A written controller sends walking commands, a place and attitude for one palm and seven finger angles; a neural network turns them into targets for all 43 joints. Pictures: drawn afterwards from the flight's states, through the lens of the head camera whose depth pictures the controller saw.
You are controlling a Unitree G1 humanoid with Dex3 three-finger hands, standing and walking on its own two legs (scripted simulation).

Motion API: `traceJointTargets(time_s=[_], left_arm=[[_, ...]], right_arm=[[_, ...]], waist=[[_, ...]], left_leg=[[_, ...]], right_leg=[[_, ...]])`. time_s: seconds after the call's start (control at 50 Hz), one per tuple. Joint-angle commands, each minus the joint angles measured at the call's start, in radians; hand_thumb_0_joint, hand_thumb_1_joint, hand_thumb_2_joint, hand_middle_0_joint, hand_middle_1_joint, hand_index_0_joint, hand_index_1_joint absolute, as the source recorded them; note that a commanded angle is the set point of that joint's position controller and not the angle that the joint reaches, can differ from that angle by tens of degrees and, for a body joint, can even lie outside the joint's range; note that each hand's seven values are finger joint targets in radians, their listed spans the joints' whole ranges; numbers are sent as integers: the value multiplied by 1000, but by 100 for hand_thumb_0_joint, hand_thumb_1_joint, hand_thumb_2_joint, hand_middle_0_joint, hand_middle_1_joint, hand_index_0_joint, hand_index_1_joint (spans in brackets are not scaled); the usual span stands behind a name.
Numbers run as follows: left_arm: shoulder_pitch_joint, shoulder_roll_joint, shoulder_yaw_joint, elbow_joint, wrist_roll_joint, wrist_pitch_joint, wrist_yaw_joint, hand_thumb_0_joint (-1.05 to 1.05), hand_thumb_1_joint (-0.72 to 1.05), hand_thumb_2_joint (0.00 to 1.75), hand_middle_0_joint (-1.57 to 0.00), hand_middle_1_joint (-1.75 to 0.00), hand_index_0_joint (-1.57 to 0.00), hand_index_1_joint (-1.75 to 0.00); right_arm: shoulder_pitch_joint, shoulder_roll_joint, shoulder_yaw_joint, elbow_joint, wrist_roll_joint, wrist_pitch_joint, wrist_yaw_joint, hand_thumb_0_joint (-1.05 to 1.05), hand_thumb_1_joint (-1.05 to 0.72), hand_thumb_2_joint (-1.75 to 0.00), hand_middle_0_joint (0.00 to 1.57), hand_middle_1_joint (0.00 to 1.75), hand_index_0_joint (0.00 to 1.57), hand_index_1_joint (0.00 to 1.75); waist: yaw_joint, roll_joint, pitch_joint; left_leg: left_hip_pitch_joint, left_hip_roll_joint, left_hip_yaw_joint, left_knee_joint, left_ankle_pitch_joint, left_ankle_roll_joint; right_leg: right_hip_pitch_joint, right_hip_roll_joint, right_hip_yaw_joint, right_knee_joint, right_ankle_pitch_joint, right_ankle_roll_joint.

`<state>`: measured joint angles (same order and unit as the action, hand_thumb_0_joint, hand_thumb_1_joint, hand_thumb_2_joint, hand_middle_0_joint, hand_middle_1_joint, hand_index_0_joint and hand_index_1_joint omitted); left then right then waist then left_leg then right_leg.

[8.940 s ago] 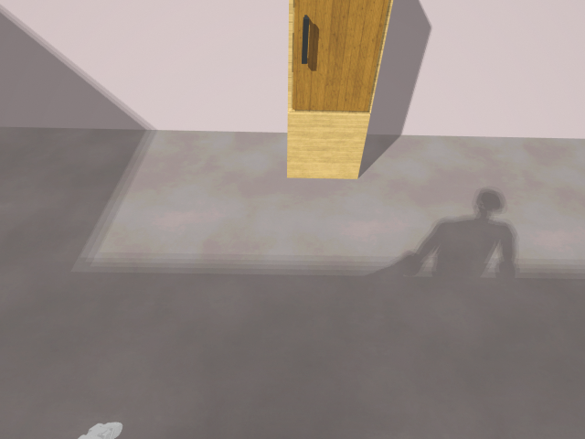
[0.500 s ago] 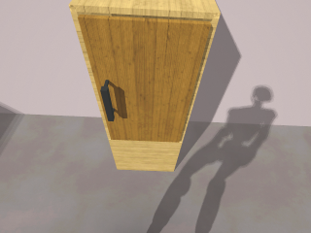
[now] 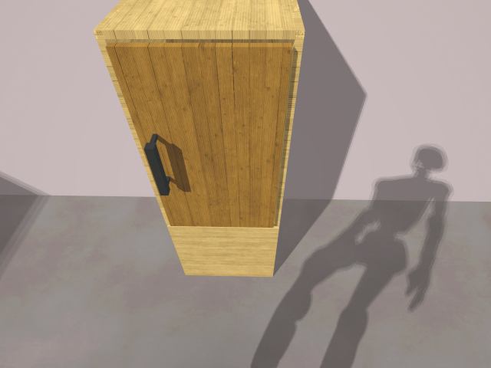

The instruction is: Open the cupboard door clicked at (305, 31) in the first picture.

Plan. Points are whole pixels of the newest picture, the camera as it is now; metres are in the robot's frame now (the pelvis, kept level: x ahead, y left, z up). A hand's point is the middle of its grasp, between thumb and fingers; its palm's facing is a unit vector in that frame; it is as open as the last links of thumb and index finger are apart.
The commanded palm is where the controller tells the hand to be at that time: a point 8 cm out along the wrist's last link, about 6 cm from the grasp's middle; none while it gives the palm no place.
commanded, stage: come to a stop and stand still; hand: left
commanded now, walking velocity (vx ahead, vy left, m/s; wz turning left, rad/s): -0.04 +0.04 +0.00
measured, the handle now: (159, 165) +0.57 +0.25 -0.04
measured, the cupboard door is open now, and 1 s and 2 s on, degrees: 0 0 0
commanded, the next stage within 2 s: look again from close up in 0.52 s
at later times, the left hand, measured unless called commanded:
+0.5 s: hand out of the picture +0.00 +0.19 -0.18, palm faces +0.03 -0.99 -0.15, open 7.4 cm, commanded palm none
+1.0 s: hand out of the picture +0.00 +0.21 -0.18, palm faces -0.01 -0.97 -0.23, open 7.4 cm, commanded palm none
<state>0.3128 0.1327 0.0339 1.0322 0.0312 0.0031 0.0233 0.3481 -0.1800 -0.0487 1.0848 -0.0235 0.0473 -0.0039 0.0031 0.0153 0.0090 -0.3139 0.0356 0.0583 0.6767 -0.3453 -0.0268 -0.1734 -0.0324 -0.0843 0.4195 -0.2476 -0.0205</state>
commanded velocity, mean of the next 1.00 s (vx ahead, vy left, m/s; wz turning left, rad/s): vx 0.00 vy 0.00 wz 0.00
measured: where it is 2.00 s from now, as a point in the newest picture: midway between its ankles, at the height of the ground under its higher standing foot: outside the picture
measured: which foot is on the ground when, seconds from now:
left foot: up 0.00-0.04, down 0.06-1.00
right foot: down 0.00-1.00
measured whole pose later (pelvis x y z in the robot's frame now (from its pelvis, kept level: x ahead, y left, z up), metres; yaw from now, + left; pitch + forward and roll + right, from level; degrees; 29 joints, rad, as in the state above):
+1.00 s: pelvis +0.00 +0.03 -0.01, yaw -1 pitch -1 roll +0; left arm 0.29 0.16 -0.02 1.10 0.02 -0.01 0.03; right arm 0.32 -0.15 0.02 1.08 -0.02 -0.01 -0.01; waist -0.01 0.02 0.02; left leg -0.20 -0.01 0.09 0.50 -0.28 0.04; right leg -0.20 -0.07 -0.06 0.52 -0.30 0.03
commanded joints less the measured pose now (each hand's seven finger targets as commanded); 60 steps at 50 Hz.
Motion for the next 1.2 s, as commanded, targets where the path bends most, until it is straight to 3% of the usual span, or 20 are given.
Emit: traceJointTargets(time_s=[0.0, 0.02, 0.04, 0.06, 0.08, 0.1, 0.2, 0.34, 0.58, 0.6, 0.62, 0.64, 0.66, 0.74, 0.82, 0.88, 0.92, 1.16, 1.18], left_arm=[[27, 168, 41, -14, -15, -6, 15, 0, 90, 90, -20, -30, -20, -30], [33, 136, 36, -12, -19, -4, 15, 0, 90, 90, -20, -30, -20, -30], [52, 106, 28, -13, -18, 2, 13, 0, 90, 90, -20, -30, -20, -30], [64, 73, 20, -4, -18, 4, 15, 0, 90, 90, -20, -30, -20, -30], [64, 63, 15, 6, -14, 2, 17, 0, 90, 90, -20, -30, -20, -30], [43, 69, 11, 23, -14, 3, 16, 0, 90, 90, -20, -30, -20, -30], [59, 77, 1, 62, -13, 0, 14, 0, 90, 90, -20, -30, -20, -30], [58, 78, -8, 82, -11, 0, 15, 0, 90, 90, -20, -30, -20, -30], [60, 75, -14, 88, -14, 0, 16, 0, 90, 90, -20, -30, -20, -30], [89, 118, -34, 97, 0, -32, 55, 0, 90, 90, -20, -30, -20, -30], [52, 142, -25, 48, -10, -37, 45, 0, 90, 90, -20, -30, -20, -30], [16, 149, -24, 40, -12, -36, 31, 0, 90, 90, -20, -30, -20, -30], [30, 141, -30, 40, -12, -35, 24, 0, 90, 90, -20, -30, -20, -30], [36, 117, -34, 32, -14, -29, 14, 0, 90, 90, -20, -30, -20, -30], [34, 105, -38, 33, -17, -27, 11, 0, 90, 90, -20, -30, -20, -30], [37, 109, -37, 39, -19, -28, 12, 0, 90, 90, -20, -30, -20, -30], [40, 111, -36, 40, -19, -27, 13, 0, 90, 90, -20, -30, -20, -30], [37, 113, -29, 52, -18, -27, 12, 0, 90, 90, -20, -30, -20, -30], [97, 143, -29, 77, -9, -38, 51, 0, 90, 90, -20, -30, -20, -30]], right_arm=[[13, -26, 3, -54, 11, -40, -20, 0, -90, -90, 20, 30, 20, 30], [32, -47, 3, -44, 11, -49, -25, 0, -90, -90, 20, 30, 20, 30], [30, -80, -3, -41, 10, -54, -29, 0, -90, -90, 20, 30, 20, 30], [12, -106, -4, -43, 7, -53, -32, 0, -90, -90, 20, 30, 20, 30], [-13, -106, -1, -45, 5, -48, -34, 0, -90, -90, 20, 30, 20, 30], [-27, -77, 6, -32, 7, -53, -34, 0, -90, -90, 20, 30, 20, 30], [-35, -60, 17, -13, 12, -58, -39, 0, -90, -90, 20, 30, 20, 30], [-41, -62, 22, -2, 14, -61, -39, 0, -90, -90, 20, 30, 20, 30], [-22, -58, 29, 14, 12, -66, -39, 0, -90, -90, 20, 30, 20, 30], [-85, -105, 37, -59, 24, -83, -20, 0, -90, -90, 20, 30, 20, 30], [-31, -66, 36, -74, 12, -77, -15, 0, -90, -90, 20, 30, 20, 30], [-50, -61, 41, -65, 5, -74, -9, 0, -90, -90, 20, 30, 20, 30], [-28, -70, 42, -75, 4, -74, -9, 0, -90, -90, 20, 30, 20, 30], [-2, -87, 43, -92, 5, -80, -13, 0, -90, -90, 20, 30, 20, 30], [4, -83, 46, -82, 8, -80, -14, 0, -90, -90, 20, 30, 20, 30], [11, -75, 50, -62, 8, -84, -16, 0, -90, -90, 20, 30, 20, 30], [10, -73, 49, -51, 9, -83, -17, 0, -90, -90, 20, 30, 20, 30], [-3, -57, 51, -10, 10, -80, -22, 0, -90, -90, 20, 30, 20, 30], [-94, -107, 37, -75, 21, -79, -14, 0, -90, -90, 20, 30, 20, 30]], waist=[[3, -126, 2], [3, -63, -25], [14, 13, -46], [28, 61, -37], [32, 31, -11], [25, 52, 13], [14, 26, 18], [7, -11, 43], [8, 1, 65], [19, -2, 130], [-17, 30, 74], [-2, 84, 116], [-5, 61, 77], [-5, 60, 9], [-1, -41, 55], [1, -25, 67], [2, -48, 69], [3, -18, 69], [30, -150, 95]], left_leg=[[116, -4, 1, -283, 151, 4], [187, 34, -35, -312, 261, 21], [229, 115, -111, -292, 378, 54], [190, 172, -141, -296, 416, 86], [134, 166, -121, -292, 347, 89], [112, 128, -114, -315, 347, 80], [140, 98, -80, -310, 362, 63], [150, 95, -83, -343, 325, 62], [132, 88, -86, -378, 277, 57], [54, 90, -70, -187, 449, 34], [68, 64, -80, -241, 203, 36], [27, 52, -75, -285, 108, 46], [24, 56, -89, -287, 60, 59], [27, 79, -134, -320, 83, 87], [23, 70, -114, -317, 102, 86], [49, 67, -102, -314, 175, 83], [63, 67, -91, -310, 181, 80], [96, 65, -62, -307, 219, 68], [23, 88, -56, -112, 291, 35]], right_leg=[[-10, -214, 179, -37, 251, -87], [-36, -161, 144, 17, 241, -53], [-85, -99, 97, 47, 129, -17], [-83, -74, 64, 33, 33, 5], [-57, -64, 61, 2, 12, 12], [-34, -72, 60, 5, 79, 14], [-8, -86, 78, -20, 155, 14], [-8, -88, 76, -48, 136, 24], [7, -90, 76, -67, 119, 28], [-62, -113, 116, -49, 284, 13], [-53, -116, 108, -21, 59, -15], [-72, -94, 86, -16, -22, -17], [-62, -74, 81, -4, -77, -17], [-20, -52, 49, 54, -41, -12], [-44, -66, 65, 27, -16, -7], [-53, -71, 75, 24, 25, -3], [-55, -76, 77, 14, 30, 0], [-46, -83, 89, -12, 80, -4], [-58, -126, 147, -29, 403, 7]])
